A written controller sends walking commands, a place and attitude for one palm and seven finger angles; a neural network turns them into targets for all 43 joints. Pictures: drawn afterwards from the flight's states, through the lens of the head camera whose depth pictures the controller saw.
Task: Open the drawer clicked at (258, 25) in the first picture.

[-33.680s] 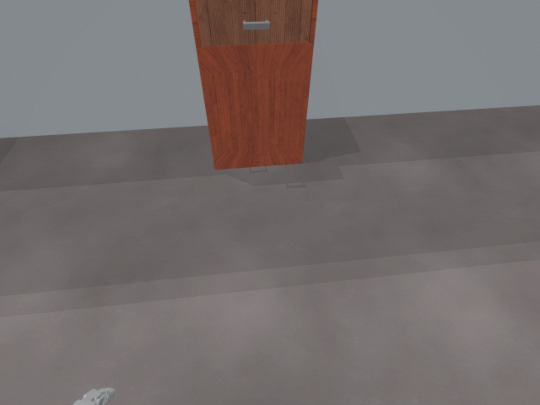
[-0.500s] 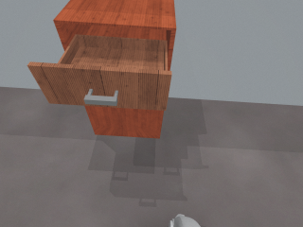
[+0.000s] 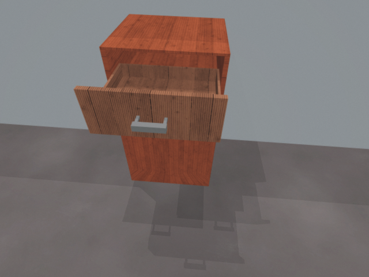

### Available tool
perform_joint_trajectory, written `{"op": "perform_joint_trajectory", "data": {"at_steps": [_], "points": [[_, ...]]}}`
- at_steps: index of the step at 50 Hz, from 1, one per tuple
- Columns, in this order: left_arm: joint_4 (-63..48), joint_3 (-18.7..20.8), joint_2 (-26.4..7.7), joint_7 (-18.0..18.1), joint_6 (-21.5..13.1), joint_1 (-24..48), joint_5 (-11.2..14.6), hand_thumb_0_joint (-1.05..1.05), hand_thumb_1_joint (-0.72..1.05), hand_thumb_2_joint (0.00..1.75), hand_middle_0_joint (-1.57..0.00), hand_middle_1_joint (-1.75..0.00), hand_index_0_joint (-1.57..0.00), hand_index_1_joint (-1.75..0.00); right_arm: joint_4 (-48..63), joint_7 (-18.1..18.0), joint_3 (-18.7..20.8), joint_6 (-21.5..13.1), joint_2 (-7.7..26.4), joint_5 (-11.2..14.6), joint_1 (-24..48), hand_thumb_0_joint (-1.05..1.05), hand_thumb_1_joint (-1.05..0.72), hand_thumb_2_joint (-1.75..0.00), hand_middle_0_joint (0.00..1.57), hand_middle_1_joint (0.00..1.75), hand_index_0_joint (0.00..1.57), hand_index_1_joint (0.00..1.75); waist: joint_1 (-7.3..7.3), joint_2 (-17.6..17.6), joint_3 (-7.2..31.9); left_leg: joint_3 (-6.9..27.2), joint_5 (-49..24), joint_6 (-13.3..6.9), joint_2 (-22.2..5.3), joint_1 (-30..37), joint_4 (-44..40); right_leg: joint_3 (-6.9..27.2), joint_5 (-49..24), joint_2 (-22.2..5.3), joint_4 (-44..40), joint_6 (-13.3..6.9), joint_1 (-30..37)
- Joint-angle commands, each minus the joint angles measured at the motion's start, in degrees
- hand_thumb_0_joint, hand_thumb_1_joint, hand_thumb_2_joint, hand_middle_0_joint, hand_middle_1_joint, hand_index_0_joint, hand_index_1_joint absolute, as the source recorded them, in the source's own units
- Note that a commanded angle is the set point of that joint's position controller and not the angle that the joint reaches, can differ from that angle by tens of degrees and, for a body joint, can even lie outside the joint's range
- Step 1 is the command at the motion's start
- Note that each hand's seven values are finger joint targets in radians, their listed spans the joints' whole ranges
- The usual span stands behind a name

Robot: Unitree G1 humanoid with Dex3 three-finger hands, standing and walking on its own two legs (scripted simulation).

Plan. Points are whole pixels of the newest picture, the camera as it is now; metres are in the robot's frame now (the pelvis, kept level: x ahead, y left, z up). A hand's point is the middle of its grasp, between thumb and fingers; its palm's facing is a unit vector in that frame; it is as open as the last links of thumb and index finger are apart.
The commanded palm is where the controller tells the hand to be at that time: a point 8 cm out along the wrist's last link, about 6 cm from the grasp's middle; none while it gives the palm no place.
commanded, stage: come to a stop and stand still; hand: left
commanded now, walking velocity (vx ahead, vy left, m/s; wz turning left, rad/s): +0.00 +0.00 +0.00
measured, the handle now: (150, 123) +0.55 +0.15 +0.03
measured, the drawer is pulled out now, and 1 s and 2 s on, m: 0.29 0.29 0.29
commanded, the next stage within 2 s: look again from close up in 0.52 s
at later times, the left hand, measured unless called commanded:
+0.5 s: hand out of the picture -0.04 +0.21 -0.15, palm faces +0.04 -0.98 -0.20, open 7.3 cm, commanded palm none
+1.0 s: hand out of the picture -0.05 +0.20 -0.15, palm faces +0.05 -0.98 -0.17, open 7.3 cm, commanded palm none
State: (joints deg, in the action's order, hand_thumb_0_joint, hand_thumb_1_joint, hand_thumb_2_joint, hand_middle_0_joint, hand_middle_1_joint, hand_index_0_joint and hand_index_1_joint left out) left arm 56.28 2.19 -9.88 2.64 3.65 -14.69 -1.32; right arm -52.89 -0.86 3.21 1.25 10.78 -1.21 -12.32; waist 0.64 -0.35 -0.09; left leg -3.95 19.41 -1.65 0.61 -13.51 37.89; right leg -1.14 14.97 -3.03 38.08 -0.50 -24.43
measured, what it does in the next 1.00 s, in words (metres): steps on the spot: right foot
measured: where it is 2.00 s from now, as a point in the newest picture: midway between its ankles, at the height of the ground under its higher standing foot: outside the picture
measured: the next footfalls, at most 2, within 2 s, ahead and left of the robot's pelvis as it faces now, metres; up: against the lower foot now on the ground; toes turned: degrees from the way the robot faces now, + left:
right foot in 0.16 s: +0.07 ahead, -0.07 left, +0.00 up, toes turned +2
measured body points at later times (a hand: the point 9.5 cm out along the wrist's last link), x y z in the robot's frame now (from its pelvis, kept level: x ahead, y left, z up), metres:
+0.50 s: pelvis -0.05 +0.04 +0.02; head -0.05 +0.03 +0.47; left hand -0.04 +0.27 -0.13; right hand -0.06 -0.19 -0.15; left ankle +0.00 +0.10 -0.72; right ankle +0.03 -0.08 -0.72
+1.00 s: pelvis -0.04 +0.04 +0.02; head -0.04 +0.03 +0.47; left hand -0.05 +0.25 -0.14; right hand -0.02 -0.19 -0.14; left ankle +0.00 +0.10 -0.72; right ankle +0.03 -0.08 -0.72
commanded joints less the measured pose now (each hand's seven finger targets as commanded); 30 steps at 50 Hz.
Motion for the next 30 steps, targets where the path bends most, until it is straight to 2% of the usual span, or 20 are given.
{"op": "perform_joint_trajectory", "data": {"at_steps": [1, 2, 3, 5, 6, 7, 8, 9, 10, 11, 12, 13, 15, 16, 18, 20, 23, 26, 30], "points": [[-5.61, 0.55, -5.23, -0.3, -0.11, -2.39, -0.6, 0.0, 0.9, 0.9, -0.2, -0.3, -0.2, -0.3, 7.24, 0.09, 0.93, -0.13, 8.15, -0.52, 5.49, 0.0, -0.9, -0.9, 0.2, 0.3, 0.2, 0.3, 1.9, 11.11, -11.06, 15.84, 14.81, -6.96, -14.27, -23.34, -27.59, 1.04, 6.35, 3.22, 15.78, -0.72, 3.86], [-5.17, 0.49, -4.56, -0.59, -0.59, -4.13, -0.46, 0.0, 0.9, 0.9, -0.2, -0.3, -0.2, -0.3, 7.35, 0.34, 0.55, -0.21, 7.79, -0.44, 6.01, 0.0, -0.9, -0.9, 0.2, 0.3, 0.2, 0.3, 2.43, 6.33, -11.26, 13.99, 12.99, -7.03, -13.46, -24.01, -26.33, 1.46, 4.19, 3.34, 16.19, -0.39, 5.81], [-5.12, 0.3, -4.11, -0.78, -1.25, -5.11, -0.24, 0.0, 0.9, 0.9, -0.2, -0.3, -0.2, -0.3, 7.31, 0.45, 0.36, -0.38, 7.73, -0.44, 5.28, 0.0, -0.9, -0.9, 0.2, 0.3, 0.2, 0.3, 2.7, 3.04, -11.78, 12.92, 11.94, -6.76, -12.54, -22.63, -25.06, 1.11, 3.96, 3.2, 12.19, -0.28, 6.53], [-4.88, 0.07, -4.09, -1.14, -2.3, -7.13, -0.2, 0.0, 0.9, 0.9, -0.2, -0.3, -0.2, -0.3, 6.59, 0.26, 0.11, -0.5, 7.88, -0.34, 3.18, 0.0, -0.9, -0.9, 0.2, 0.3, 0.2, 0.3, 2.79, 0.66, -12.26, 12.01, 15.26, -4.91, -10.87, -19.53, -21.69, 1.08, 3.07, 2.76, -1.53, -0.57, 8.45], [-4.76, 0.12, -4.71, -1.19, -2.7, -7.34, -0.29, 0.0, 0.9, 0.9, -0.2, -0.3, -0.2, -0.3, 6.08, 0.1, -0.2, -0.65, 7.02, -0.22, 1.97, 0.0, -0.9, -0.9, 0.2, 0.3, 0.2, 0.3, 2.14, -0.25, -11.59, 10.69, 13.0, -3.82, -8.41, -16.01, -19.64, 3.82, 2.49, 2.69, -7.48, -1.41, 7.86], [-5.24, -0.13, -5.73, -1.11, -3.4, -5.92, -0.3, 0.0, 0.9, 0.9, -0.2, -0.3, -0.2, -0.3, 5.72, -0.02, -0.52, -0.72, 5.82, 0.21, -0.44, 0.0, -0.9, -0.9, 0.2, 0.3, 0.2, 0.3, 0.38, -2.17, -11.17, 10.16, 13.0, -2.65, -6.11, -13.73, -17.76, 9.77, 8.29, 0.33, -12.85, -2.91, 5.39], [-5.88, -0.34, -6.47, -1.14, -3.81, -5.11, -0.23, 0.0, 0.9, 0.9, -0.2, -0.3, -0.2, -0.3, 5.3, 0.09, -0.74, -0.59, 5.47, 0.31, -2.4, 0.0, -0.9, -0.9, 0.2, 0.3, 0.2, 0.3, -1.01, -2.25, -10.31, 8.53, 10.42, -1.84, -3.59, -8.77, -15.19, 14.21, 15.57, -2.38, -17.17, -4.7, 0.09], [-6.2, -0.42, -7.28, -1.17, -3.86, -3.86, -0.16, 0.0, 0.9, 0.9, -0.2, -0.3, -0.2, -0.3, 4.52, 0.29, -0.8, -0.74, 5.22, 0.22, -4.11, 0.0, -0.9, -0.9, 0.2, 0.3, 0.2, 0.3, -2.66, 0.29, -7.88, 8.13, 6.98, -1.62, -2.49, -2.56, -14.78, 15.38, 17.51, -3.25, -18.58, -5.52, -3.48], [-6.06, -0.32, -7.84, -1.24, -4.18, -2.79, -0.07, 0.0, 0.9, 0.9, -0.2, -0.3, -0.2, -0.3, 3.79, 0.35, -0.8, -1.02, 5.27, 0.17, -5.44, 0.0, -0.9, -0.9, 0.2, 0.3, 0.2, 0.3, -3.3, -1.35, -3.72, 8.55, 6.44, -1.72, -3.05, 1.22, -15.09, 14.25, 16.72, -1.94, -18.13, -4.9, -3.43], [-5.97, -0.2, -7.57, -1.17, -4.42, -1.73, 0.04, 0.0, 0.9, 0.9, -0.2, -0.3, -0.2, -0.3, 3.25, 0.16, -0.68, -1.05, 5.55, 0.14, -6.44, 0.0, -0.9, -0.9, 0.2, 0.3, 0.2, 0.3, -3.49, -5.71, -1.26, 9.07, 6.57, -1.92, -4.27, 2.48, -15.29, 12.04, 15.14, -0.97, -17.35, -4.33, -1.93], [-5.95, -0.31, -6.96, -1.15, -4.42, -1.19, 0.13, 0.0, 0.9, 0.9, -0.2, -0.3, -0.2, -0.3, 2.85, 0.13, -0.64, -1.27, 6.2, 0.1, -6.97, 0.0, -0.9, -0.9, 0.2, 0.3, 0.2, 0.3, -3.41, -7.5, -0.61, 9.9, 7.49, -2.12, -5.05, 1.92, -16.43, 10.77, 14.38, -0.73, -16.79, -3.83, -0.45], [-5.7, -0.44, -6.3, -1.18, -4.39, -1.5, 0.15, 0.0, 0.9, 0.9, -0.2, -0.3, -0.2, -0.3, 2.37, 0.13, -0.63, -1.41, 6.37, 0.02, -6.77, 0.0, -0.9, -0.9, 0.2, 0.3, 0.2, 0.3, -3.02, -7.22, -0.86, 10.38, 8.06, -2.25, -5.22, 1.05, -17.45, 10.74, 14.05, -0.41, -16.71, -3.62, 0.28], [-4.95, -0.52, -5.82, -1.23, -4.28, -2.41, 0.3, 0.0, 0.9, 0.9, -0.2, -0.3, -0.2, -0.3, 1.55, 0.13, -0.91, -1.78, 6.55, -0.12, -6.36, 0.0, -0.9, -0.9, 0.2, 0.3, 0.2, 0.3, -2.27, -3.6, -1.75, 11.72, 9.09, -2.3, -6.12, -1.34, -20.98, 9.75, 11.05, 0.57, -15.1, -3.21, 2.7], [-4.32, -0.46, -5.72, -1.29, -4.11, -3.21, 0.25, 0.0, 0.9, 0.9, -0.2, -0.3, -0.2, -0.3, 1.09, 0.11, -1.07, -1.98, 6.6, -0.14, -5.68, 0.0, -0.9, -0.9, 0.2, 0.3, 0.2, 0.3, -1.62, 0.64, -2.11, 12.94, 10.83, -2.38, -6.65, -2.78, -23.33, 8.57, 8.7, 1.36, -13.31, -3.05, 4.43], [-2.76, -0.52, -4.93, -1.36, -3.99, -5.17, 0.22, 0.0, 0.9, 0.9, -0.2, -0.3, -0.2, -0.3, 0.42, -0.09, -1.2, -2.15, 6.82, -0.02, -3.92, 0.0, -0.9, -0.9, 0.2, 0.3, 0.2, 0.3, -0.26, 4.62, -2.25, 14.13, 12.53, -2.58, -7.93, -5.04, -26.18, 6.68, 3.92, 2.22, -10.73, -2.79, 7.37], [-1.45, -0.68, -4.68, -1.36, -3.74, -6.03, 0.11, 0.0, 0.9, 0.9, -0.2, -0.3, -0.2, -0.3, -0.62, -0.15, -1.42, -1.96, 6.88, 0.11, -3.33, 0.0, -0.9, -0.9, 0.2, 0.3, 0.2, 0.3, 0.32, 4.61, -3.17, 14.76, 14.23, -2.64, -8.17, -6.61, -27.47, 6.17, 3.68, 2.58, -9.91, -2.65, 8.52], [-0.2, -0.77, -4.11, -1.37, -3.73, -6.17, 0.05, 0.0, 0.9, 0.9, -0.2, -0.3, -0.2, -0.3, -2.21, -0.24, -1.47, -1.86, 6.73, 0.14, -3.9, 0.0, -0.9, -0.9, 0.2, 0.3, 0.2, 0.3, 0.49, 2.39, -4.08, 14.47, 14.46, -2.78, -7.98, -7.7, -27.2, 6.75, 4.08, 2.2, -10.98, -2.66, 9.48], [0.6, -0.8, -4.14, -1.29, -3.75, -6.07, 0.03, 0.0, 0.9, 0.9, -0.2, -0.3, -0.2, -0.3, -3.49, -0.16, -1.45, -1.58, 6.44, 0.01, -4.82, 0.0, -0.9, -0.9, 0.2, 0.3, 0.2, 0.3, 0.13, 0.26, -5.35, 13.91, 14.72, -2.5, -7.23, -7.93, -26.56, 7.98, 6.64, 1.74, -12.74, -2.93, 8.76], [1.38, -0.95, -3.63, -1.29, -4.1, -5.74, 0.16, 0.0, 0.9, 0.9, -0.2, -0.3, -0.2, -0.3, -4.95, -0.22, -1.55, -1.69, 5.77, -0.01, -6.07, 0.0, -0.9, -0.9, 0.2, 0.3, 0.2, 0.3, -0.56, 0.12, -5.55, 12.61, 12.66, -2.06, -6.05, -6.4, -24.58, 10.18, 8.81, 0.95, -14.96, -3.2, 7.0]]}}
